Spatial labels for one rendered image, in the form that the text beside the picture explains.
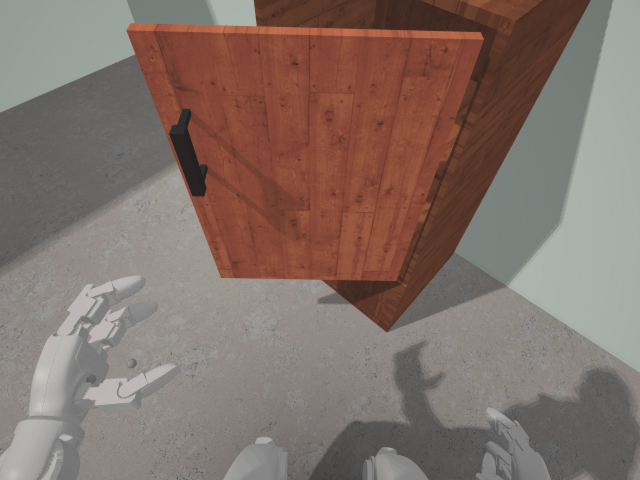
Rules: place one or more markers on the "right robot hand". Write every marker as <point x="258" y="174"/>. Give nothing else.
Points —
<point x="525" y="464"/>

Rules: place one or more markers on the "robot right shin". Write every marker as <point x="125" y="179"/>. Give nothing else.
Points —
<point x="387" y="450"/>

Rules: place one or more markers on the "cupboard door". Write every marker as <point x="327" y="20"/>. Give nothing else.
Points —
<point x="321" y="143"/>

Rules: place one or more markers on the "robot right thigh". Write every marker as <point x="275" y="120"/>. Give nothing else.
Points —
<point x="387" y="466"/>

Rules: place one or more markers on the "left robot forearm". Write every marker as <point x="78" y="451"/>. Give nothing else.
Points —
<point x="43" y="448"/>

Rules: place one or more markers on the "left robot hand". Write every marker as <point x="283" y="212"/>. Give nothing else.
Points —
<point x="59" y="386"/>

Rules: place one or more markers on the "handle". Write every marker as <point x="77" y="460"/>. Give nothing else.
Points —
<point x="194" y="174"/>

